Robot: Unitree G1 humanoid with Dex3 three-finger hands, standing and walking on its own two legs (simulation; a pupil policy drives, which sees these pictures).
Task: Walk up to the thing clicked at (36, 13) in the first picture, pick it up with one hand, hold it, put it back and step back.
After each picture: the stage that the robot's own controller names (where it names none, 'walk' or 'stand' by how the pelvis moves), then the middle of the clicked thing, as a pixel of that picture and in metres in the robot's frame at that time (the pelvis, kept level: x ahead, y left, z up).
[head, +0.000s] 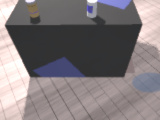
stand; (32, 7) +1.04 +0.39 -0.09
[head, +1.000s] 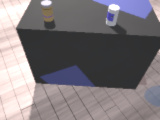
walk; (47, 11) +0.94 +0.25 -0.06
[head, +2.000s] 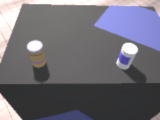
stand; (37, 54) +0.54 +0.23 -0.07
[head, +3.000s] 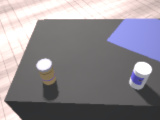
stand; (46, 72) +0.47 +0.22 -0.08
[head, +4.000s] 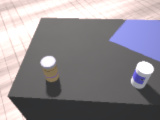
stand; (50, 69) +0.49 +0.20 -0.09
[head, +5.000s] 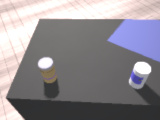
stand; (47, 70) +0.49 +0.21 -0.09
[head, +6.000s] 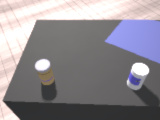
stand; (45, 72) +0.48 +0.22 -0.09
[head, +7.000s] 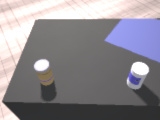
stand; (44, 72) +0.47 +0.22 -0.09
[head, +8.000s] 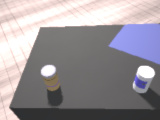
rise first; (50, 78) +0.46 +0.21 -0.09
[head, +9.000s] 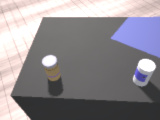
go down; (51, 68) +0.49 +0.22 -0.09
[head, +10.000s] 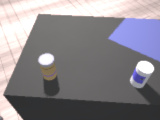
go down; (48, 67) +0.49 +0.20 -0.08
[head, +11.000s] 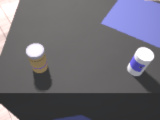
go down; (37, 58) +0.48 +0.19 -0.05
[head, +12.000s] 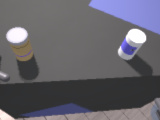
close in; (21, 45) +0.50 +0.20 -0.02
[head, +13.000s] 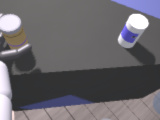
close; (14, 34) +0.52 +0.20 +0.01
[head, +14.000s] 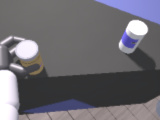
lift; (30, 58) +0.43 +0.16 +0.00
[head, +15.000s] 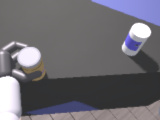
lift; (32, 64) +0.41 +0.16 +0.01
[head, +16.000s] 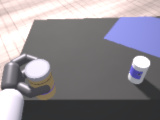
lift; (41, 80) +0.31 +0.15 +0.11
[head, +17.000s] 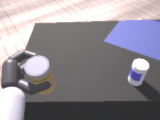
hold; (41, 76) +0.32 +0.16 +0.12
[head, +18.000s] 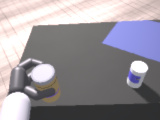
hold; (47, 84) +0.31 +0.14 +0.09
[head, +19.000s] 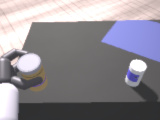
crouch; (33, 73) +0.34 +0.18 +0.10
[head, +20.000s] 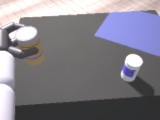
lower; (30, 46) +0.44 +0.18 +0.12
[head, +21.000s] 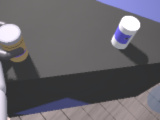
lower; (13, 44) +0.48 +0.18 +0.02
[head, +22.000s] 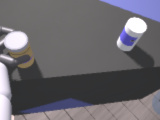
lower; (20, 50) +0.46 +0.17 +0.01
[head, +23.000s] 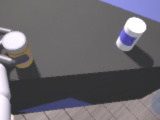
lower; (19, 51) +0.46 +0.18 +0.01
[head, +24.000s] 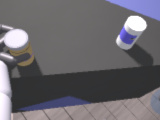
lower; (20, 48) +0.46 +0.17 +0.01
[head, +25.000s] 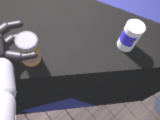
open; (29, 50) +0.46 +0.15 +0.00
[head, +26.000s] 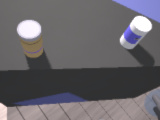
sink last; (31, 40) +0.47 +0.15 +0.01
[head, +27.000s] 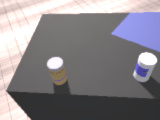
sink last; (57, 71) +0.45 +0.17 -0.04
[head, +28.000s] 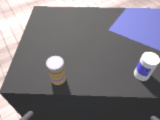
stand; (56, 70) +0.43 +0.15 -0.04
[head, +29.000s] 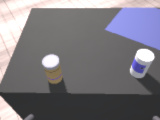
stand; (53, 69) +0.45 +0.16 -0.03
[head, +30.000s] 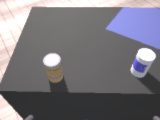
stand; (53, 68) +0.45 +0.16 -0.03
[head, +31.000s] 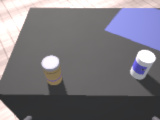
stand; (52, 71) +0.44 +0.16 -0.03
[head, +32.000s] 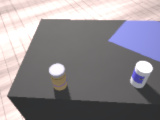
stand; (58, 77) +0.45 +0.15 -0.08
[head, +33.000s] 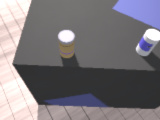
walk; (66, 44) +0.54 +0.08 -0.07
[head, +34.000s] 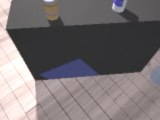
walk; (51, 7) +0.76 +0.21 -0.06
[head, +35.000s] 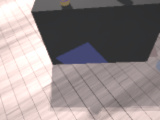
stand; out of the picture +1.06 +0.21 -0.07
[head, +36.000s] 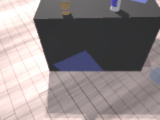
stand; (65, 5) +1.08 +0.17 -0.08
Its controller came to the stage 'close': yes
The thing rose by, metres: 0.20
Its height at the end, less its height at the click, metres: +0.00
